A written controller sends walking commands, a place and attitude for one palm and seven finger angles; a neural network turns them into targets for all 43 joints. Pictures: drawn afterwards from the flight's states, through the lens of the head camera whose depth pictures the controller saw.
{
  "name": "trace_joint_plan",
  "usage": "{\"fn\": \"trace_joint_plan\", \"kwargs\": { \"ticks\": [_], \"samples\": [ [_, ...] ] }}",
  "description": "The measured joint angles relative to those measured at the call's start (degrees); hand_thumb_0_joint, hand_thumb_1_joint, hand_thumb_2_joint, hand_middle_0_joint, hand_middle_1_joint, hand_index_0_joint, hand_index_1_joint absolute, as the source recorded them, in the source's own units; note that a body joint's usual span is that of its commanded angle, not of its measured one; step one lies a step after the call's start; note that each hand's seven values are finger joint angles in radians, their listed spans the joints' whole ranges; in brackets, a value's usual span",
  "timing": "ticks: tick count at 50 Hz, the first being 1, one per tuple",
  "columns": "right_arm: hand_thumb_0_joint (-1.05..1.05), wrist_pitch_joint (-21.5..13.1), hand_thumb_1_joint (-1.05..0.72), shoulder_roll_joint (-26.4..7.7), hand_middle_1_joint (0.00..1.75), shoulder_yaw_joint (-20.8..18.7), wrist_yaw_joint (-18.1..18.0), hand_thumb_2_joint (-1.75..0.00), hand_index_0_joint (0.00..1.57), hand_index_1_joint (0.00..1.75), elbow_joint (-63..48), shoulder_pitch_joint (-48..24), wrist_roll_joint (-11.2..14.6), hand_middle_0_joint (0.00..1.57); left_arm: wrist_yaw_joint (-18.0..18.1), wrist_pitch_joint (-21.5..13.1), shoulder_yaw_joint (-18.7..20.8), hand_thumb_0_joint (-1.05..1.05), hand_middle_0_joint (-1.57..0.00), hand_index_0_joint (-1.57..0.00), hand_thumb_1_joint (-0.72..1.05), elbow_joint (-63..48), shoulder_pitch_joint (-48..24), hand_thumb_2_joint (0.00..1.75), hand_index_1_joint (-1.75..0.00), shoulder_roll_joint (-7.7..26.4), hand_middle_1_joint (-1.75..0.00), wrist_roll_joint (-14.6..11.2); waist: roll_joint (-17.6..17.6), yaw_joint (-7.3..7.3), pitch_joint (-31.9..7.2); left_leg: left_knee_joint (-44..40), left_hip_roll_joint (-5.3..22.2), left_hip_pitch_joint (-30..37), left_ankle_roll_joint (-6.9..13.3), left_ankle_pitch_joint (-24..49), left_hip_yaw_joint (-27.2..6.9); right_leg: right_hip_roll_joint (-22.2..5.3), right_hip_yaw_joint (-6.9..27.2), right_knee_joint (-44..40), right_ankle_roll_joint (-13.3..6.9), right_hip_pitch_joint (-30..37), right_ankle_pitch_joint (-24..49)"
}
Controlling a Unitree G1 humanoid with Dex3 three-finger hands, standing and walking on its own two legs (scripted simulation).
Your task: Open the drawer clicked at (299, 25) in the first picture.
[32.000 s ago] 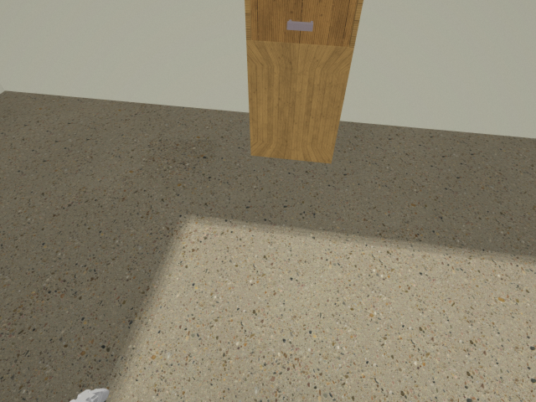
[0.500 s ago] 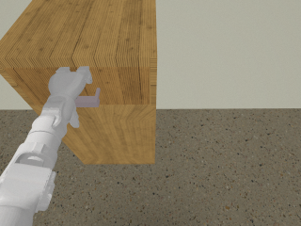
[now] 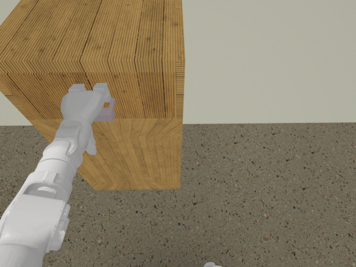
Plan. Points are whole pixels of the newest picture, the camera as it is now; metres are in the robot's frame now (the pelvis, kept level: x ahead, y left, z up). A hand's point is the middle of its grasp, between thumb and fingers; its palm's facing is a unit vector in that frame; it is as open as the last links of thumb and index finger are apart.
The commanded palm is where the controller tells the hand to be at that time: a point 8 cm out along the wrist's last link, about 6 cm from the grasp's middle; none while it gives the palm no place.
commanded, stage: lower the fingers behind the handle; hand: left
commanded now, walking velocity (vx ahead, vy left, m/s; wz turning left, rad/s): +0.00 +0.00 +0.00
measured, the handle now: (94, 108) +0.51 +0.22 +0.02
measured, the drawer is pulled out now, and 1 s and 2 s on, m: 0.00 0.00 0.00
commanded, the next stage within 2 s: close the thumb around the handle in 0.96 s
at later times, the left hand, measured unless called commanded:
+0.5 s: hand (93, 128) +0.46 +0.21 +0.00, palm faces -0.07 -0.02 -1.00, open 13.8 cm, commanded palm +0.44 +0.21 +0.06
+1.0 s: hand (94, 128) +0.46 +0.21 +0.00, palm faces -0.06 -0.01 -1.00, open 13.9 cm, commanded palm +0.44 +0.20 +0.05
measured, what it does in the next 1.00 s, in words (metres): stands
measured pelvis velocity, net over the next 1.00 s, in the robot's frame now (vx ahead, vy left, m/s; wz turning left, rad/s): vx -0.01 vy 0.00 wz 0.00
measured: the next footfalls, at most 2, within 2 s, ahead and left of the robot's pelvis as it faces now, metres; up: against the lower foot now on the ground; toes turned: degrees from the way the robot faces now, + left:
none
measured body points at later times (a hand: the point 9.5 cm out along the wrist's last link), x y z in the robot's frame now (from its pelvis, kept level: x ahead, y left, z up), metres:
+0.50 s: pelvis -0.01 +0.00 -0.01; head +0.09 +0.00 +0.43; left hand +0.46 +0.21 +0.05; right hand +0.02 -0.28 -0.14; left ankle -0.02 +0.11 -0.71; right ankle +0.00 -0.11 -0.71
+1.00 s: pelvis -0.01 +0.00 -0.02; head +0.09 +0.00 +0.42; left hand +0.46 +0.21 +0.05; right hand +0.02 -0.27 -0.15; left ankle -0.02 +0.11 -0.71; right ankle +0.00 -0.11 -0.71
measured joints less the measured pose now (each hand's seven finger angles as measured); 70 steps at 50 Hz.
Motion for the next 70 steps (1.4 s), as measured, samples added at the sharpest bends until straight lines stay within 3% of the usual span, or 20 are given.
{"fn": "trace_joint_plan", "kwargs": {
  "ticks": [8,12,21,27,31,40,56,62,70],
  "samples": [
    [0.00,-0.15,-0.90,-0.04,0.30,0.23,0.27,-0.90,0.20,0.30,0.50,-0.21,-0.19,0.20,3.15,0.38,0.89,0.00,-0.32,-0.32,-0.49,1.98,-0.90,0.31,-1.22,-0.24,-1.20,1.11,-0.18,-0.37,-0.25,1.77,0.04,-2.26,0.03,-0.47,0.07,0.04,0.05,1.75,0.02,-2.30,-0.41],
    [0.00,-0.25,-0.90,-0.04,0.30,0.23,0.30,-0.90,0.20,0.30,0.38,-0.15,-0.22,0.20,3.05,1.61,0.55,0.00,-0.32,-0.32,-0.49,3.22,-1.44,0.31,-1.21,0.23,-1.20,1.06,-0.11,-0.60,-0.25,2.27,0.12,-3.19,0.01,-0.50,0.05,0.12,0.01,2.12,-0.01,-3.18,-0.36],
    [0.00,-0.58,-0.90,-0.13,0.30,0.34,-0.28,-0.90,0.20,0.30,0.23,0.35,-0.49,0.20,2.09,-0.37,1.43,0.00,-0.31,-0.32,-0.49,4.01,-1.10,0.31,-1.20,0.96,-1.20,0.94,-0.27,-1.18,-0.49,3.95,0.29,-5.38,-0.01,-1.04,-0.02,0.28,-0.08,3.57,-0.02,-5.28,-0.75],
    [0.00,-0.92,-0.90,-0.25,0.30,-0.12,-0.04,-0.90,0.20,0.30,0.87,0.64,-1.06,0.20,4.60,-1.67,1.91,0.00,-0.32,-0.32,-0.49,3.19,-0.63,0.31,-1.20,1.09,-1.20,1.83,-0.26,-1.09,-1.04,6.42,0.30,-8.18,-0.01,-1.98,-0.30,0.28,-0.39,5.77,-0.02,-7.88,-1.62],
    [0.00,-0.60,-0.90,-0.25,0.30,-0.17,0.35,-0.90,0.20,0.30,1.46,0.31,-1.24,0.20,6.01,-0.62,1.74,0.00,-0.32,-0.32,-0.49,3.46,-1.08,0.31,-1.20,0.63,-1.20,2.09,-0.15,-1.06,-1.40,7.64,0.31,-9.42,0.03,-2.46,-0.39,0.28,-0.49,6.84,0.01,-9.04,-2.05],
    [0.00,-0.08,-0.90,0.33,0.30,0.26,0.17,-0.90,0.20,0.30,0.82,-0.01,-0.87,0.20,4.42,2.70,0.68,0.00,-0.31,-0.32,-0.49,4.22,-1.54,0.31,-1.20,-0.43,-1.20,0.99,0.31,-1.31,-1.09,6.68,0.26,-7.97,0.13,-2.15,-0.19,0.25,-0.26,5.92,0.12,-7.66,-1.70],
    [0.00,-0.50,-0.90,0.15,0.30,-0.04,0.09,-0.90,0.20,0.30,1.01,0.03,-0.99,0.20,4.56,1.36,0.15,0.00,-0.31,-0.31,-0.48,2.85,-0.50,0.31,-1.19,-0.50,-1.20,0.97,0.19,-0.63,-1.18,6.61,0.19,-7.59,-0.01,-2.40,-0.62,0.19,-0.67,5.90,-0.03,-7.16,-2.12],
    [0.00,-0.33,-0.90,-0.03,0.30,0.00,0.07,-0.90,0.20,0.30,0.78,-0.32,-0.82,0.20,4.70,1.90,-0.20,0.00,-0.32,-0.32,-0.35,3.39,-0.98,0.36,-1.21,-0.55,-1.21,1.02,0.12,-0.75,-1.10,6.51,0.18,-7.50,-0.07,-2.37,-0.75,0.17,-0.78,5.81,-0.09,-7.04,-2.15],
    [0.00,-0.37,-0.90,0.07,0.30,0.04,-0.03,-0.90,0.20,0.30,0.50,-0.26,-0.79,0.20,4.08,2.24,-0.14,0.00,-0.35,-0.35,0.00,3.72,-1.61,0.52,-1.25,-0.38,-1.25,0.88,0.14,-0.85,-1.04,6.45,0.19,-7.71,-0.13,-2.31,-0.74,0.19,-0.77,5.83,-0.14,-7.30,-2.13]
  ]
}}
